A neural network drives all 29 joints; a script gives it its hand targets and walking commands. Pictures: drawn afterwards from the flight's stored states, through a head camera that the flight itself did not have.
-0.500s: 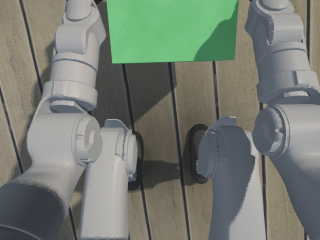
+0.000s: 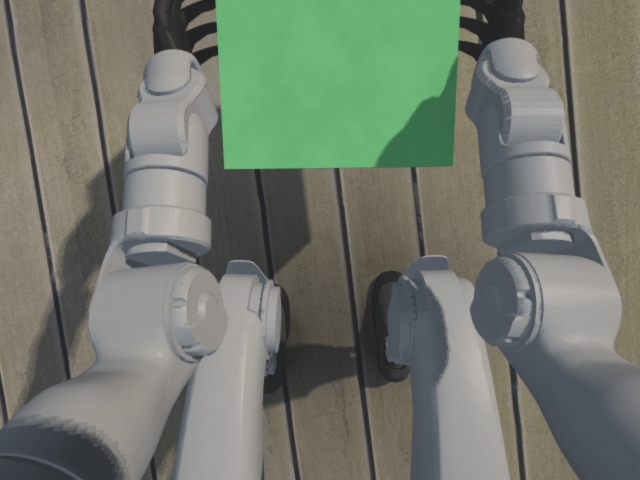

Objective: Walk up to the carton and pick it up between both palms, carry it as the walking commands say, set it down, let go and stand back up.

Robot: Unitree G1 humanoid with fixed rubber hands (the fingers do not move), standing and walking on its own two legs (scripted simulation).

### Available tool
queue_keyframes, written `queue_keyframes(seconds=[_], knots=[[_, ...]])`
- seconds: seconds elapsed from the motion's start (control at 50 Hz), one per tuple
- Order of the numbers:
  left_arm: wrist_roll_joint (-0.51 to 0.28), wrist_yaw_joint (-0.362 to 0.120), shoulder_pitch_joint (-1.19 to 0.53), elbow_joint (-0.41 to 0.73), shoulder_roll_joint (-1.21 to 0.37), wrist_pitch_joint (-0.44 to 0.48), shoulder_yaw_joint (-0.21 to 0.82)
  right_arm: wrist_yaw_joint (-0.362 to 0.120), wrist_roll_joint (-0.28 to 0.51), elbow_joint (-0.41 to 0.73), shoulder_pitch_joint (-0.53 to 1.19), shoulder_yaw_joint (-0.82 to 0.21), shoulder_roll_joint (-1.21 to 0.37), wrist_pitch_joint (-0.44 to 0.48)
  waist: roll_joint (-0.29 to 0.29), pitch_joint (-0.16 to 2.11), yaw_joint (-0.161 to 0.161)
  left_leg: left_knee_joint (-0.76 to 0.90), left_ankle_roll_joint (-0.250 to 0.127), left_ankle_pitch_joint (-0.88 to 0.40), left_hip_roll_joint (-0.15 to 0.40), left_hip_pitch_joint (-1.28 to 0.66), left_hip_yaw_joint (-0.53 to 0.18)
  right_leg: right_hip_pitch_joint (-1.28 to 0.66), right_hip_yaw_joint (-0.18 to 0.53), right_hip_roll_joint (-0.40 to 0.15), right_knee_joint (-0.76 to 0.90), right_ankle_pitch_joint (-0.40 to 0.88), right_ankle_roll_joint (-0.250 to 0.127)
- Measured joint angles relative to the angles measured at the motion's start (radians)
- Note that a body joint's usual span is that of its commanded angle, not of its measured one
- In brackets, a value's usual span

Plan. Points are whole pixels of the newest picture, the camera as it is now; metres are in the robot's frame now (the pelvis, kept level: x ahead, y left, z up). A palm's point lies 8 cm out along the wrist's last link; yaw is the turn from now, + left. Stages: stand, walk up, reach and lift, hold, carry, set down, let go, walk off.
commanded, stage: reach and lift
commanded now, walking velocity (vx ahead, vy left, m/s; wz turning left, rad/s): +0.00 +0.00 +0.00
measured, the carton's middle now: (334, 46) +0.57 -0.02 -0.18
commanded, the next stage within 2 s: none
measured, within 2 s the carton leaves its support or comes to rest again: neither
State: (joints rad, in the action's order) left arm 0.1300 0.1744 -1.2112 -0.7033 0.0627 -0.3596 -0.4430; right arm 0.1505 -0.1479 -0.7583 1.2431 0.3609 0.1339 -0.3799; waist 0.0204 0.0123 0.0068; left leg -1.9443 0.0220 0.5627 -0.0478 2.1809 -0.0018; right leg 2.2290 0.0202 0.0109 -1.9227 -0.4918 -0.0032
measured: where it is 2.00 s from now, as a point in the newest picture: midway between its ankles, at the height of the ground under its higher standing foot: (330, 350)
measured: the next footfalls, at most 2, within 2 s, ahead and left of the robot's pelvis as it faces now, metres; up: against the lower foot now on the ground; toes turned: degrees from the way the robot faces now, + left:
none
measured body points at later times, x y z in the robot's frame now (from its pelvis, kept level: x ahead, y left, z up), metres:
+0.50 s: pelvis +0.00 +0.00 +0.05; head +0.28 -0.02 +0.40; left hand +0.52 +0.14 -0.02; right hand +0.51 -0.18 -0.03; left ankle +0.10 +0.12 -0.40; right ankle +0.11 -0.12 -0.40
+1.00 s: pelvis +0.02 +0.00 +0.11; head +0.24 -0.01 +0.49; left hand +0.50 +0.14 +0.05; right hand +0.49 -0.18 +0.05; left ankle +0.10 +0.12 -0.40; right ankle +0.11 -0.12 -0.40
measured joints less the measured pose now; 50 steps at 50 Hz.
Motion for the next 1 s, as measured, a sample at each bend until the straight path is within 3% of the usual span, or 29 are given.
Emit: queue_keyframes(seconds=[0.38,1.0], knots=[[0.04,0.016,0.095,0.012,-0.046,-0.022,-0.018,0.012,-0.037,0.013,-0.095,0.029,-0.058,-0.025,-0.005,0.111,-0.003,0.117,-0.002,-0.026,0.001,-0.099,-0.007,-0.104,-0.001,0.004,0.12,0.024,0.002],[0.082,-0.001,0.282,0.031,-0.108,-0.02,-0.017,0.006,-0.065,0.037,-0.292,0.043,-0.131,-0.015,-0.005,0.225,-0.004,0.336,-0.007,-0.043,0.002,-0.361,-0.021,-0.373,-0.004,0.005,0.34,0.034,0.003]])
